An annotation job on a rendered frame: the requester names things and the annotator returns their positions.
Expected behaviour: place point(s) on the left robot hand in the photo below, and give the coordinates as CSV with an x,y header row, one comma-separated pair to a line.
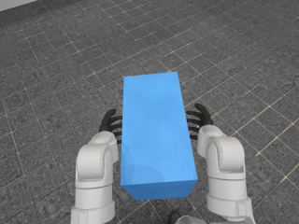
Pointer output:
x,y
107,121

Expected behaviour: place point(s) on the robot right foot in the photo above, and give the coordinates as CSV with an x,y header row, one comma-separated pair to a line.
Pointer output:
x,y
174,216

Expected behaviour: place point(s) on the robot right forearm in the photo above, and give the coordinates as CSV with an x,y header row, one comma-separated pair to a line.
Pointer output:
x,y
225,166

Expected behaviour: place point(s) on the robot left forearm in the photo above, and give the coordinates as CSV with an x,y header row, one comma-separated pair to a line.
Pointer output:
x,y
93,182

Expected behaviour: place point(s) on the carton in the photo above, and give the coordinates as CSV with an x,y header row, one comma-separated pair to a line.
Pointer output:
x,y
156,150

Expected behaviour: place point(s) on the right robot hand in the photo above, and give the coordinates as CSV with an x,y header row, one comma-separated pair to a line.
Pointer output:
x,y
204,116

